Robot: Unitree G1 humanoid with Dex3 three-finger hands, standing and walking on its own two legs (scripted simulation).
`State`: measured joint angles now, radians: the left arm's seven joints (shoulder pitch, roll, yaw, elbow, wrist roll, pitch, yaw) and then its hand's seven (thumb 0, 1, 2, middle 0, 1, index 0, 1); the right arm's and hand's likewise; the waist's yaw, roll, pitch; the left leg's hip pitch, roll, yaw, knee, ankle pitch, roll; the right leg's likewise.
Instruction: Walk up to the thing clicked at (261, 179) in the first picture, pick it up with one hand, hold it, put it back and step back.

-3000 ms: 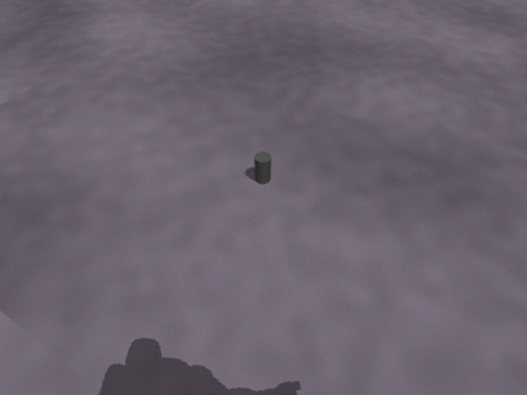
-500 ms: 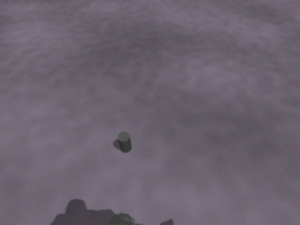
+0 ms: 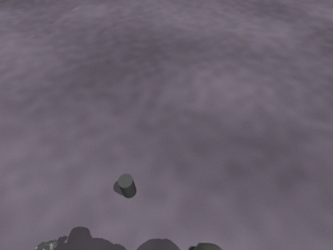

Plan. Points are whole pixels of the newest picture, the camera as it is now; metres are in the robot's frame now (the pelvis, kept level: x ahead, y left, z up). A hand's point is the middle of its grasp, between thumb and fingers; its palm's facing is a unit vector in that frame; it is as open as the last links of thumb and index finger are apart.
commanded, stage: walk up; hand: left
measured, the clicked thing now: (127, 186) +0.55 +0.23 -0.68
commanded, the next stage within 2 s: stand in 1.84 s
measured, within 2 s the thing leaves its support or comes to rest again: neither
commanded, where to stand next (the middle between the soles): +0.20 +0.01 m, yaw +1 degrees
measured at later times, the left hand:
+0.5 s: hand (59, 246) +0.17 +0.30 -0.16, palm faces -0.03 -0.94 -0.35, open 7.4 cm
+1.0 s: hand (77, 206) +0.27 +0.27 -0.13, palm faces -0.01 -0.94 -0.35, open 7.4 cm
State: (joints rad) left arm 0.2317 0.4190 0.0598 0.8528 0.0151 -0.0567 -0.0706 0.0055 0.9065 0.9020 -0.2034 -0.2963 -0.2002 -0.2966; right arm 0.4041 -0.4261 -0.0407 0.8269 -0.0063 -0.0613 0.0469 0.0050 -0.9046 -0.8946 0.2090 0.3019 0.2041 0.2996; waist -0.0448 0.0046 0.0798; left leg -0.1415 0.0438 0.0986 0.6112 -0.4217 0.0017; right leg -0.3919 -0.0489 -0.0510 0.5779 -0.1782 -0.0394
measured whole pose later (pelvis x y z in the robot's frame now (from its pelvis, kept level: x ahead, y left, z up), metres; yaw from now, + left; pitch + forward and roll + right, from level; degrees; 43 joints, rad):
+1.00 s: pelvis +0.17 +0.01 +0.01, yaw +0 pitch -2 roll +0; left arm 0.07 0.36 0.00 1.08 0.00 -0.01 -0.01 0.00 0.91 0.90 -0.20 -0.30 -0.20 -0.30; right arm 0.10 -0.36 0.02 1.10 0.00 -0.02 0.02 0.00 -0.91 -0.89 0.21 0.30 0.20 0.30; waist 0.00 0.00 0.07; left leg -0.23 0.04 0.03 0.50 -0.24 -0.02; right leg -0.22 -0.04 -0.03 0.51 -0.25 0.02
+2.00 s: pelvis +0.18 +0.01 +0.03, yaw +1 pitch -2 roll +0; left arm 0.08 0.35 0.01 1.15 0.01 -0.01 -0.01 0.00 0.91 0.90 -0.20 -0.30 -0.20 -0.30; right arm 0.07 -0.34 0.00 1.15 -0.01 -0.01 0.01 0.00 -0.91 -0.89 0.21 0.30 0.20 0.30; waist 0.00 0.00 0.04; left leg -0.12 0.03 0.02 0.32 -0.16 -0.02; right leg -0.10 -0.05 -0.04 0.31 -0.17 0.03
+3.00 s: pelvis +0.19 +0.00 +0.03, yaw +1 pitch -2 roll +0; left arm 0.11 0.35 0.01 1.13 0.01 -0.01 -0.01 0.00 0.91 0.90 -0.20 -0.30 -0.20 -0.30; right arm 0.10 -0.35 0.01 1.14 -0.01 -0.01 0.01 0.00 -0.91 -0.89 0.21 0.30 0.20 0.30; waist 0.00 0.01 0.04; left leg -0.11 0.05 0.01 0.31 -0.16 -0.04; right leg -0.10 -0.03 -0.05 0.32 -0.18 0.01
